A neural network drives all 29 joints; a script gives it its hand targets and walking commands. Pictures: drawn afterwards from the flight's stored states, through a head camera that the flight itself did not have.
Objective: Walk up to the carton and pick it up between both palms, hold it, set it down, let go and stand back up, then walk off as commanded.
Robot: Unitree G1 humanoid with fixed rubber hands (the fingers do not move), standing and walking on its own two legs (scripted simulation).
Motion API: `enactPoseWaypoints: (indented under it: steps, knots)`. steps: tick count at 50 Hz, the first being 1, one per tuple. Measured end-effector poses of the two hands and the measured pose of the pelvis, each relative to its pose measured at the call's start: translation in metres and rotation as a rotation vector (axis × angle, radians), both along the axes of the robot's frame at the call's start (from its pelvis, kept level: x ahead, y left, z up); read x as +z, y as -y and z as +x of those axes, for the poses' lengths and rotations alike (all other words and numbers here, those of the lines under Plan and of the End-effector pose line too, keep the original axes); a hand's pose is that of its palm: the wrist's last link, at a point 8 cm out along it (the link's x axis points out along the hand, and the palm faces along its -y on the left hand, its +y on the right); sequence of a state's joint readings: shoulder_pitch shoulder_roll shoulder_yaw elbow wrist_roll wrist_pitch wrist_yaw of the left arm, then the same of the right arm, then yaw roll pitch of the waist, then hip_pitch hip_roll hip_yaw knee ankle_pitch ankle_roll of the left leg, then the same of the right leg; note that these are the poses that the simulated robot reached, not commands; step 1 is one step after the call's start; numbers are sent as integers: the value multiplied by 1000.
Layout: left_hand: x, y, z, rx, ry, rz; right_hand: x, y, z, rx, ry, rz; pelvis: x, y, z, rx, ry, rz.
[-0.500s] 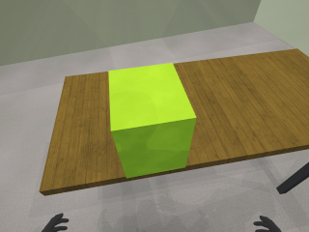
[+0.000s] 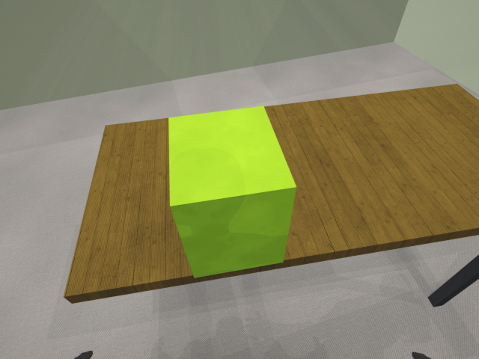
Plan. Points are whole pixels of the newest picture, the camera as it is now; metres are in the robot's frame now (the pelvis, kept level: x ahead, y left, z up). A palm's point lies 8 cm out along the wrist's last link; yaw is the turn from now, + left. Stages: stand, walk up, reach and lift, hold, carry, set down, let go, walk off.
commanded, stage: stand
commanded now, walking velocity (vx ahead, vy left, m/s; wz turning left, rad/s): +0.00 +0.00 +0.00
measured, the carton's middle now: (228, 193) +0.41 +0.04 +0.04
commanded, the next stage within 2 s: walk up in 0.68 s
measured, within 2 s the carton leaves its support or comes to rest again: neither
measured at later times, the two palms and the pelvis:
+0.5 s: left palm out of the picture +0.10 +0.31 -0.10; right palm out of the picture +0.08 -0.30 -0.11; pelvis +0.00 +0.00 +0.00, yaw +0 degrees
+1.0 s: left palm out of the picture +0.12 +0.32 -0.10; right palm out of the picture +0.11 -0.32 -0.11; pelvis +0.01 -0.01 +0.00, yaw +2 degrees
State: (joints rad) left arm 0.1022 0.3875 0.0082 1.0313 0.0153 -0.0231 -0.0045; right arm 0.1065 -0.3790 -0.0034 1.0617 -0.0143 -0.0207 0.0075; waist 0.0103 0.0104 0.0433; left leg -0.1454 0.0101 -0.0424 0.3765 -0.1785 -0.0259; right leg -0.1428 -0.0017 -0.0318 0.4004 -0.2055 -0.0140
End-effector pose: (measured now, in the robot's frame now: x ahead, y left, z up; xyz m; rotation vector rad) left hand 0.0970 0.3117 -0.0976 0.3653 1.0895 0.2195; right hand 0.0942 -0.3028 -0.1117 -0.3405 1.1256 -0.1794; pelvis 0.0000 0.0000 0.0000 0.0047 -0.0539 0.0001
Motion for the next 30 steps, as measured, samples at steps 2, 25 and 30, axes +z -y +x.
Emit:
enactPoseWaypoints:
  steps: [2,25,30]
  knots:
    - [-1,-1,-3,5,-11,0,0,0,-1,-6,0,2,0,0,-1,-3,0,-2]
    - [-6,-1,0,-1,-64,-16,-1,-2,-13,-31,-48,-10,2,-5,3,-7,-21,0]
    - [-5,-1,5,5,-60,-12,-2,0,-9,-31,-59,-11,3,-4,8,-7,-22,2]
